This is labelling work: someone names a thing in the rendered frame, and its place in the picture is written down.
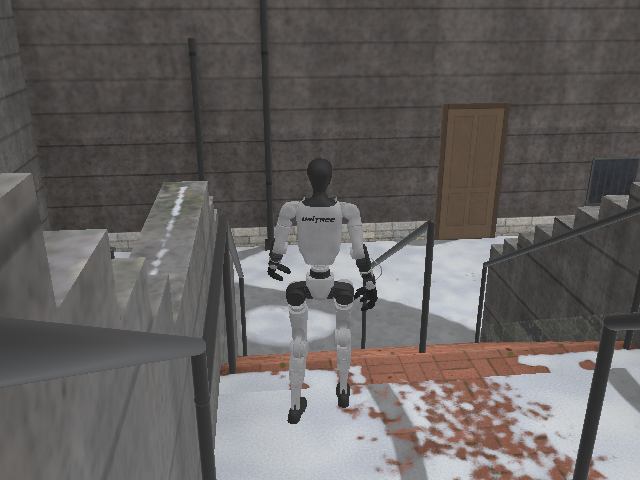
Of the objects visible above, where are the stairs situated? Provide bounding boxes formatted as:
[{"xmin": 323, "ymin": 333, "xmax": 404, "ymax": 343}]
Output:
[{"xmin": 224, "ymin": 341, "xmax": 600, "ymax": 365}]

